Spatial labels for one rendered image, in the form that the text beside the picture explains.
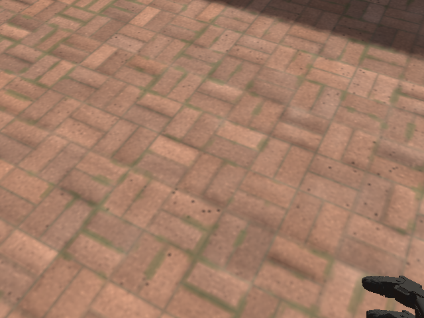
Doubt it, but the robot right hand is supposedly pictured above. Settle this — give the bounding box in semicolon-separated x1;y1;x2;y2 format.
362;276;424;318

